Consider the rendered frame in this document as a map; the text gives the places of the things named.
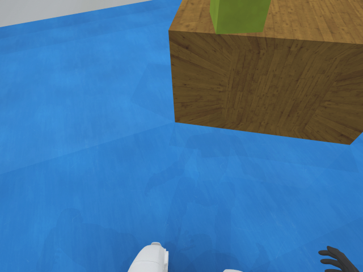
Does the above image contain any carton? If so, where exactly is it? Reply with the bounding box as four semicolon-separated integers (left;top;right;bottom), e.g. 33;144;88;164
210;0;271;34

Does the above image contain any robot left thigh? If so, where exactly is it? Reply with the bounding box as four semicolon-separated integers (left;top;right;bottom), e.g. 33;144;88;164
128;245;168;272

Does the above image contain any robot right hand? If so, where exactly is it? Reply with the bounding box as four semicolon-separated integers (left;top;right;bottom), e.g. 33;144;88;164
318;246;359;272

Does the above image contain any pedestal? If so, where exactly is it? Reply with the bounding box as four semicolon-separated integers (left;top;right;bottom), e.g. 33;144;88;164
168;0;363;145

